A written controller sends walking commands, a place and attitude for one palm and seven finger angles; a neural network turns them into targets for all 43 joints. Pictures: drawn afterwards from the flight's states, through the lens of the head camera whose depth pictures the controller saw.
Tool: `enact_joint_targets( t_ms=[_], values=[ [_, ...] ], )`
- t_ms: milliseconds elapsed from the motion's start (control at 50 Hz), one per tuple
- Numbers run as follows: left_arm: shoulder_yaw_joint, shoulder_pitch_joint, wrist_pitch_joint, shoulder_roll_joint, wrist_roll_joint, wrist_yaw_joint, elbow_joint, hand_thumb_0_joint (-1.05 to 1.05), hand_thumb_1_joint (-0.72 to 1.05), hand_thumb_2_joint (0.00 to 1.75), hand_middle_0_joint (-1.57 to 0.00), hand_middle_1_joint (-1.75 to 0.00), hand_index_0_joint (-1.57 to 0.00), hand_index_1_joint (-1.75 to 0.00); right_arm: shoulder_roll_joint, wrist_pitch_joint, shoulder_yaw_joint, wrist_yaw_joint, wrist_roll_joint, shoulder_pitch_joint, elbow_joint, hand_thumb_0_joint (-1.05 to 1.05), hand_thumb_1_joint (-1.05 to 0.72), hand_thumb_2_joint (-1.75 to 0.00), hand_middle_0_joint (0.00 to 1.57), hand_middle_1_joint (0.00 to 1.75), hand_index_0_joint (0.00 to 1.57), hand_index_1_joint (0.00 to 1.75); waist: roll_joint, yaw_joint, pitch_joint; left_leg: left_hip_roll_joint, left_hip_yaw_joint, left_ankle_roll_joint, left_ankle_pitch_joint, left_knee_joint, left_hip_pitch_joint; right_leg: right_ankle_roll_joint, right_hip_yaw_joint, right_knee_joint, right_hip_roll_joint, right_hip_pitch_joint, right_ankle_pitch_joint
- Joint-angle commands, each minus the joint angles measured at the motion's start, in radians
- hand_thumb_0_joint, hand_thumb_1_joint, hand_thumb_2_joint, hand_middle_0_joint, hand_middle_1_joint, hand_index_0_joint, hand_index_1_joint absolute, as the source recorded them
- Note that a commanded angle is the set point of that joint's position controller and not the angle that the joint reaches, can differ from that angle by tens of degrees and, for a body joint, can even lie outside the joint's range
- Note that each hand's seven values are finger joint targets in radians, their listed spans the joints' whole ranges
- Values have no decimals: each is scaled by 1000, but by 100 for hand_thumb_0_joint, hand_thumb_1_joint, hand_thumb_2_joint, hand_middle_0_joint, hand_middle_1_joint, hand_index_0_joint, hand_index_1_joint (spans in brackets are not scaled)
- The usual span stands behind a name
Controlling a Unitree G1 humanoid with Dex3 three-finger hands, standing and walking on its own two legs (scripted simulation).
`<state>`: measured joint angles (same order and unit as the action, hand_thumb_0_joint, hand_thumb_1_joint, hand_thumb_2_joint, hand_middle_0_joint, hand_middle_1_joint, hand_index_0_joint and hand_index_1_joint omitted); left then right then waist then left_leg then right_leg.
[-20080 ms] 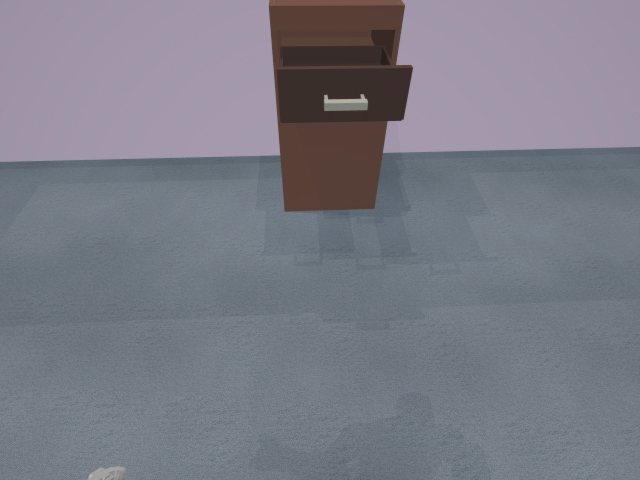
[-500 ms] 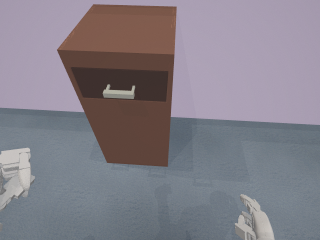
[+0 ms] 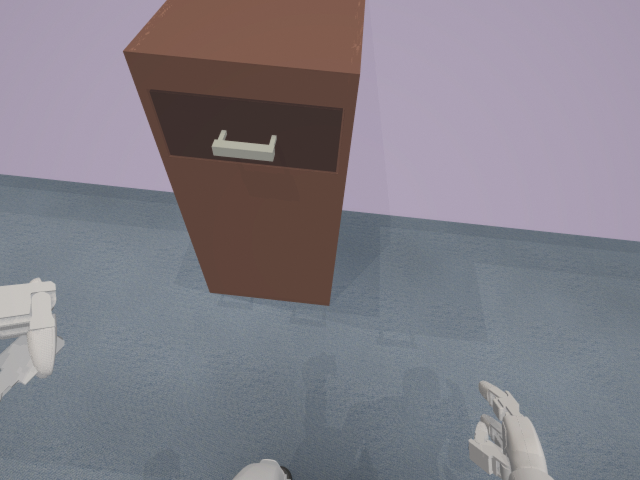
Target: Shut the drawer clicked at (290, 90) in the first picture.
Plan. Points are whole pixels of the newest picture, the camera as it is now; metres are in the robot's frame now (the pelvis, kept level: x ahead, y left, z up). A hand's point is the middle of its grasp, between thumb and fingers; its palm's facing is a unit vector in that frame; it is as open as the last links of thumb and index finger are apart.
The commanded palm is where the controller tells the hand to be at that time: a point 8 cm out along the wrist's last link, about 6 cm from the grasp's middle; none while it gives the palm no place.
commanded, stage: step back with the hand held close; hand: left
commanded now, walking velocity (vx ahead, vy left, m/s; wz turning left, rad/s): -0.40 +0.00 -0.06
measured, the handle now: (246, 143) +0.72 +0.19 -0.05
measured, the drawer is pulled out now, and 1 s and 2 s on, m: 0.00 0.00 0.00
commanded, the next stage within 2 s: stop stepping back and stand still in 0.38 s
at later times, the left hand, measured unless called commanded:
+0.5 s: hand (28, 442) +0.13 +0.21 +0.18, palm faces +0.21 -0.87 -0.44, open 3.2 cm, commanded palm +0.06 +0.27 +0.19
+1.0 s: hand out of the picture +0.07 +0.24 +0.19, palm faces +0.28 -0.86 -0.42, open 3.2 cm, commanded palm +0.04 +0.29 +0.19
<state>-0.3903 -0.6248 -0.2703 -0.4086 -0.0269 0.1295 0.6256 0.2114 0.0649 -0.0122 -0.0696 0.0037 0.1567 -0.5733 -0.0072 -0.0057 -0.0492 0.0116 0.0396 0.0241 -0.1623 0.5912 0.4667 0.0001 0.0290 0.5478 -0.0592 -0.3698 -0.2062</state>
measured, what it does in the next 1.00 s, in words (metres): walks backwards: right foot, then right foot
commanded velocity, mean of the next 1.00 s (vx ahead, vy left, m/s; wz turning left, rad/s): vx -0.12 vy -0.01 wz -0.03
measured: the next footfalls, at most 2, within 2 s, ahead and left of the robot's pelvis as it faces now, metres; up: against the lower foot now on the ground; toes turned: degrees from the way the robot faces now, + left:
right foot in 0.44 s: -0.16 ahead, -0.13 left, +0.00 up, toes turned -4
right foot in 0.88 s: -0.12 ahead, -0.07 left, +0.00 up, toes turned -5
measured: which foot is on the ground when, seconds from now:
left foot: down 0.00-0.88, up 0.90-1.00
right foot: down 0.00-0.14, up 0.16-0.42, down 0.44-0.76, up 0.78-0.86, down 0.88-1.00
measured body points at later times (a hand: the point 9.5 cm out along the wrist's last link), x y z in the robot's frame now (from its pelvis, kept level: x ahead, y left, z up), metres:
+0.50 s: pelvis -0.09 +0.00 +0.00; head -0.05 +0.03 +0.45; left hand +0.11 +0.26 +0.20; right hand +0.08 -0.22 -0.08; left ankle +0.07 +0.09 -0.73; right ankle -0.20 -0.12 -0.73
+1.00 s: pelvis -0.11 +0.02 +0.01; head -0.14 +0.05 +0.46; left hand +0.05 +0.29 +0.22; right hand +0.02 -0.21 -0.07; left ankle -0.06 +0.13 -0.70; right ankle -0.17 -0.07 -0.73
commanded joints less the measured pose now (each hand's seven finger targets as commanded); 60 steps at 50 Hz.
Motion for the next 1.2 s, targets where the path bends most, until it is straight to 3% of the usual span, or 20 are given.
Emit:
enact_joint_targets(
  t_ms=[0,60,120,140,180,300,360,400,460,520,620,680,740,800,840,860,880,1020,1080,1180],
  values=[
    [-137,21,-57,-183,-25,43,188,0,90,90,-140,-160,-140,-160,106,22,-70,-17,-1,-51,123,0,-90,-90,20,30,20,30,120,-22,185,20,-11,-25,-132,162,-213,-109,200,-280,276,-145,-7],
    [-132,10,-58,-169,-18,48,167,0,90,90,-140,-160,-140,-160,108,11,-61,-24,-1,-68,121,0,-90,-90,20,30,20,30,48,-23,133,-28,32,-3,-84,-49,-218,-58,96,-203,185,-140,-10],
    [-142,8,-84,-162,12,31,216,0,90,90,-140,-160,-140,-160,160,51,-60,-32,8,-88,160,0,-90,-90,20,30,20,30,-337,-15,153,-294,355,110,-555,-513,220,26,-23,278,-59,258,-111],
    [-140,30,-77,-157,24,27,220,0,90,90,-140,-160,-140,-160,149,60,-59,-32,20,-83,155,0,-90,-90,20,30,20,30,-330,-9,144,-347,430,149,-602,-557,313,23,21,469,-62,289,-143],
    [-132,46,-70,-155,20,29,236,0,90,90,-140,-160,-140,-160,132,82,-67,-21,19,-55,141,0,-90,-90,20,30,20,30,-144,0,168,-322,338,160,-384,-443,128,18,46,511,-41,143,-214],
    [-67,12,-54,-123,-25,26,221,0,90,90,-140,-160,-140,-160,102,107,-47,8,35,-15,67,0,-90,-90,20,30,20,30,-249,-2,228,-223,167,44,-143,-437,-256,-25,-56,30,-15,65,-355],
    [-77,48,-74,-167,-33,4,229,0,90,90,-140,-160,-140,-160,102,78,-38,18,42,7,42,0,-90,-90,20,30,20,30,-154,0,271,-170,53,-29,237,-238,-442,-61,-8,-312,57,53,-110],
    [-137,67,-93,-233,-42,11,235,0,90,90,-140,-160,-140,-160,83,61,-27,8,43,-15,48,0,-90,-90,20,30,20,30,-4,-6,289,-120,2,-38,184,-39,-495,-94,91,-303,222,-97,113],
    [-110,75,-88,-191,-54,-3,233,0,90,90,-140,-160,-140,-160,106,86,-40,-11,6,-61,86,0,-90,-90,20,30,20,30,60,-16,260,-79,-34,-37,136,-58,-542,-36,-33,-221,132,-163,36],
    [-152,-97,-48,-196,-75,0,190,0,90,90,-140,-160,-140,-160,98,67,-28,-16,-1,-77,123,0,-90,-90,20,30,20,30,-40,-10,171,-57,-34,-53,-35,-19,-488,-73,-41,-258,142,-224,-287],
    [-136,34,2,-180,-56,24,148,0,90,90,-140,-160,-140,-160,104,50,-26,-42,3,-52,101,0,-90,-90,20,30,20,30,104,-35,-21,-40,0,-51,-88,174,-355,-126,-5,-302,222,-342,-430],
    [-97,136,-2,-167,-37,24,154,0,90,90,-140,-160,-140,-160,126,88,-24,-57,-3,-43,88,0,-90,-90,20,30,20,30,-86,-40,-59,-78,84,-41,-167,-49,-356,-56,-75,-139,118,-280,-406],
    [-105,140,-13,-155,-23,27,210,0,90,90,-140,-160,-140,-160,142,131,-21,-47,8,-54,100,0,-90,-90,20,30,20,30,-386,-1,16,-193,377,-105,-698,-616,-96,-20,-96,205,-79,100,-413],
    [-127,14,-11,-184,-27,21,257,0,90,90,-140,-160,-140,-160,109,134,-23,-13,16,-43,115,0,-90,-90,20,30,20,30,-262,30,170,-166,193,-82,-466,-520,-88,-46,-100,82,-65,272,-376],
    [-124,-90,2,-177,-22,8,262,0,90,90,-140,-160,-140,-160,102,109,-28,1,7,-23,123,0,-90,-90,20,30,20,30,-45,19,192,-7,-52,-70,-242,-97,-152,-93,34,-237,85,169,-378],
    [-137,-88,14,-181,-33,7,275,0,90,90,-140,-160,-140,-160,105,84,-41,2,9,-33,116,0,-90,-90,20,30,20,30,152,18,163,51,-69,-71,-154,285,-234,-155,286,-420,294,-133,-526],
    [-129,-14,30,-177,-41,9,305,0,90,90,-140,-160,-140,-160,108,65,-43,3,13,-33,100,0,-90,-90,20,30,20,30,194,5,94,32,-13,-65,-105,494,-117,-223,337,-434,382,-231,-582],
    [-61,120,27,-108,-8,40,96,0,90,90,-140,-160,-140,-160,127,115,-16,-34,-9,-15,86,0,-90,-90,20,30,20,30,-170,-1,90,-170,87,35,161,-197,-347,-12,-7,-17,119,9,36],
    [-60,99,28,-128,-10,21,180,0,90,90,-140,-160,-140,-160,95,112,-6,-16,-2,11,98,0,-90,-90,20,30,20,30,-97,-17,227,-178,137,32,543,-160,-444,10,-71,87,69,56,111],
    [-73,16,36,-124,-4,25,210,0,90,90,-140,-160,-140,-160,109,124,0,2,3,-46,112,0,-90,-90,20,30,20,30,-133,9,112,-182,104,41,61,-275,-208,4,-49,-91,72,177,-58]
  ],
)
